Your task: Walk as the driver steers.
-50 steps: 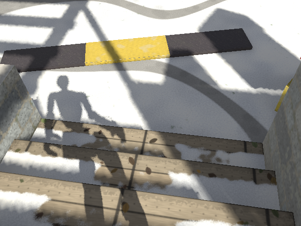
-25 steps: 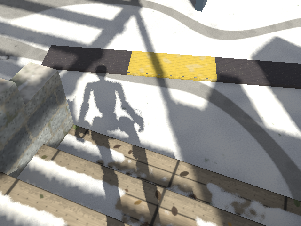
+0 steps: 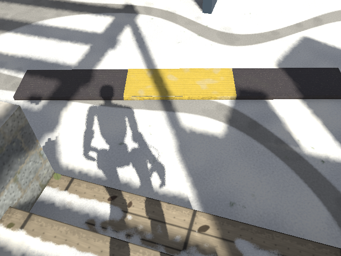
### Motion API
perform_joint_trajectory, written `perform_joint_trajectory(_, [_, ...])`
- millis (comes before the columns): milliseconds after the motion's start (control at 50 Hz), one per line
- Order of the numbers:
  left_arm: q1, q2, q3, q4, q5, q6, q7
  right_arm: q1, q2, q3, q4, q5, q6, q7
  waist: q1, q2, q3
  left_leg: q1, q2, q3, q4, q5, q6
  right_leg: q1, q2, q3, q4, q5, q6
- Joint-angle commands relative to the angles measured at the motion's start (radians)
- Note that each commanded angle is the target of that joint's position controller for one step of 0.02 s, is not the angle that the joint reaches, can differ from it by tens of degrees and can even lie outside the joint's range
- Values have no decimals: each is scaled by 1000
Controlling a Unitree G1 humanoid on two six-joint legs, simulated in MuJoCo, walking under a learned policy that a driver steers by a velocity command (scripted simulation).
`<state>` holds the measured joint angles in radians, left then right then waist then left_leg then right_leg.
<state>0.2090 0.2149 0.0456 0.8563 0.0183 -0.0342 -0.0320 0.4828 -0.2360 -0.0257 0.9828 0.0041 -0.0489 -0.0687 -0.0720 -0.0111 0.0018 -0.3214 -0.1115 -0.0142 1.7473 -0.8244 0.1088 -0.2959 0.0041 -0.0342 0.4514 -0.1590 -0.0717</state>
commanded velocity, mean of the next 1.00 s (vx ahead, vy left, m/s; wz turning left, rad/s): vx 0.28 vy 0.00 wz -0.26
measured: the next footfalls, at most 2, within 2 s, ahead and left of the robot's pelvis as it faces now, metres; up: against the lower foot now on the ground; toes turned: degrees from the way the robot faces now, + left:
left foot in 0.56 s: +0.49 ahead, +0.17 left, -0.17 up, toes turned -2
right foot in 1.12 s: +0.38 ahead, -0.05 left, -0.17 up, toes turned -23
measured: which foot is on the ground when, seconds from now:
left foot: up 0.00-0.54, down 0.56-1.00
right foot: down 0.00-0.56, up 0.58-1.00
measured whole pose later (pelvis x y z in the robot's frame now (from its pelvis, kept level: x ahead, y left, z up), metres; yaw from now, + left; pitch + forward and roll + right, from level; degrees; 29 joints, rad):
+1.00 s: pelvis +0.36 +0.08 -0.19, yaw -18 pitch -1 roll +0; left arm -0.03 0.23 0.02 0.58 0.02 0.14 0.00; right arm 0.32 -0.25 -0.02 0.83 -0.04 0.00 -0.06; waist -0.04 0.01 0.02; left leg -0.37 0.13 0.25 0.64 -0.24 0.04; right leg -0.74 0.00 -0.01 1.28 -0.23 0.02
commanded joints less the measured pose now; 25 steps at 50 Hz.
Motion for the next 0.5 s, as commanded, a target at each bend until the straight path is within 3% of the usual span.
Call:
perform_joint_trajectory(20, [446, 188, 47, 82, -24, 6, 6, 76, -118, -20, -56, 6, -3, -14, 138, -65, -211, -749, 34, -67, 410, 106, -11, 720, -432, 364, 125, 717, -231])
perform_joint_trajectory(40, [343, 208, 58, 70, -16, 5, 32, -63, -104, -16, -93, -20, 7, -3, 141, -138, -135, -819, 66, -46, 380, 211, -24, 530, -479, 521, -42, 153, -314])
perform_joint_trajectory(60, [318, 140, 26, 69, -9, -8, 35, -129, -140, -29, -97, -51, 28, 12, 114, -1, -10, -768, 109, -98, 217, 291, -24, 318, -442, 510, -97, -11, -296])
perform_joint_trajectory(80, [291, 101, 6, 88, 11, -27, 31, -168, -98, -29, -90, -54, 41, 20, 80, 23, 91, -696, 117, -152, 70, 400, -23, 101, -403, 473, -71, 50, -262])
perform_joint_trajectory(100, [250, 91, -7, 90, 16, -44, 23, -166, -72, -26, -83, -39, 47, 33, 25, 39, 157, -626, 139, -151, -149, 526, -33, -60, -315, 369, -90, 38, -199])
perform_joint_trajectory(120, [202, 105, -8, 81, 4, -62, 26, -193, -60, -26, -88, -43, 52, 48, -5, -4, 169, -516, 144, -137, -350, 640, -54, -184, -261, 306, -136, 24, -171])
perform_joint_trajectory(140, [172, 117, -9, 73, -8, -70, 29, -219, -48, -24, -101, -53, 53, 63, -21, -47, 168, -370, 159, -50, -607, 783, -71, -284, -179, 213, -181, 5, -152])
perform_joint_trajectory(160, [175, 134, -8, 69, -22, -76, 35, -248, -37, -21, -89, -67, 49, 78, -4, -101, 151, -264, 166, 0, -734, 897, -72, -292, -155, 180, -180, 145, -148])
perform_joint_trajectory(180, [221, 152, 0, 94, -18, -67, 36, -188, 1, -13, -47, -74, 57, 83, -3, -139, 74, -177, 160, 22, -695, 900, -70, -240, -169, 172, -136, 314, -155])
perform_joint_trajectory(200, [261, 155, 5, 106, -15, -60, 33, -116, -2, -18, -18, -63, 64, 90, -17, -163, 22, -205, 188, -19, -614, 951, -58, -136, -212, 215, -80, 363, -173])
perform_joint_trajectory(220, [257, 137, 1, 92, -11, -51, 29, -140, -32, -28, -17, -47, 65, 92, -10, -96, 26, -240, 183, 11, -629, 976, -47, -93, -201, 198, -67, 313, -167])
perform_joint_trajectory(240, [279, 126, 0, 90, -10, -40, 27, -209, -40, -30, -28, -43, 66, 92, 17, -66, 62, -279, 189, 15, -659, 944, -40, -61, -205, 222, -66, 255, -167])
perform_joint_trajectory(260, [374, 104, 1, 129, -2, -39, 36, -332, -59, -40, -58, -57, 54, 90, 78, -54, 107, -516, 227, -75, -711, 1028, -34, 162, -222, 297, -6, 116, -181])
perform_joint_trajectory(280, [449, 94, 0, 148, 7, -37, 45, -411, -65, -45, -78, -63, 49, 83, 122, -35, 125, -678, 230, -102, -741, 969, -39, 308, -247, 353, 20, 46, -201])
perform_joint_trajectory(300, [493, 103, 6, 157, 18, -37, 52, -472, -66, -47, -98, -66, 42, 81, 154, -45, 154, -778, 232, -123, -762, 923, -50, 390, -265, 395, 28, 19, -215])
perform_joint_trajectory(320, [540, 120, 14, 166, 29, -47, 58, -564, -70, -55, -133, -53, 26, 81, 199, -24, 175, -885, 213, -131, -843, 930, -58, 470, -249, 411, 63, -80, -221])
perform_joint_trajectory(340, [582, 125, 17, 172, 36, -54, 67, -629, -64, -55, -149, -52, 13, 78, 230, -26, 170, -920, 199, -139, -862, 914, -72, 512, -254, 439, 70, -83, -224])
perform_joint_trajectory(360, [585, 118, 16, 171, 34, -58, 74, -656, -64, -56, -165, -54, 0, 83, 233, -26, 186, -924, 207, -134, -901, 915, -81, 496, -256, 446, 87, -20, -226])
perform_joint_trajectory(380, [494, 87, 8, 148, 26, -62, 84, -669, -62, -50, -183, -52, -14, 94, 193, 0, 197, -774, 234, -115, -1041, 1079, -90, 354, -216, 373, 121, -9, -191])
perform_joint_trajectory(400, [420, 83, 1, 119, 24, -66, 75, -636, -23, -34, -177, -46, -20, 110, 182, 33, 172, -490, 205, -29, -1151, 1276, -81, 117, -153, 289, 129, -81, -151])
perform_joint_trajectory(420, [369, 67, -5, 108, 11, -69, 62, -585, 0, -27, -153, -29, -21, 123, 171, 49, 149, -212, 180, 9, -1213, 1410, -76, -74, -108, 224, 138, -125, -110])
perform_joint_trajectory(440, [356, 81, -3, 108, 0, -63, 56, -541, 14, -21, -138, -22, -15, 134, 180, 30, 118, -58, 154, 28, -1230, 1459, -81, -141, -91, 196, 168, -132, -90])
perform_joint_trajectory(460, [360, 85, -2, 107, 2, -56, 57, -526, 8, -17, -131, -16, -8, 131, 187, -4, 113, -6, 151, 19, -1250, 1452, -87, -121, -77, 196, 224, -129, -74])
perform_joint_trajectory(500, [378, 80, -3, 108, 6, -35, 73, -454, -26, -14, -111, -8, -9, 103, 187, -22, 125, -1, 181, -22, -1431, 1467, -100, 28, -48, 204, 402, -113, -53])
